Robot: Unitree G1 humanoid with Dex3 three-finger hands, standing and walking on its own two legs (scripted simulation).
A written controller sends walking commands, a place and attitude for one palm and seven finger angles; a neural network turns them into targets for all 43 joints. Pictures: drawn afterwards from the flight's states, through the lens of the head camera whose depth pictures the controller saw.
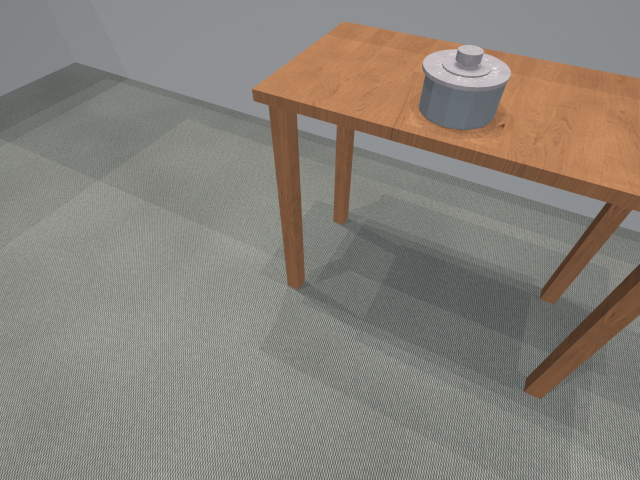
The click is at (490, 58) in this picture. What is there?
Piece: lid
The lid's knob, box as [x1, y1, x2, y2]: [456, 45, 483, 65]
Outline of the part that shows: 458,48 456,55 456,60 458,62 470,65 477,64 480,62 483,52 481,48 473,45 462,45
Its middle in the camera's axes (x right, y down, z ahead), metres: +0.29 -0.36 +0.76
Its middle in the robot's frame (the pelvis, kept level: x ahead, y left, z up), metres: +0.85 -0.25 +0.15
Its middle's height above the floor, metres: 0.93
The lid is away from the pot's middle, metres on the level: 0.00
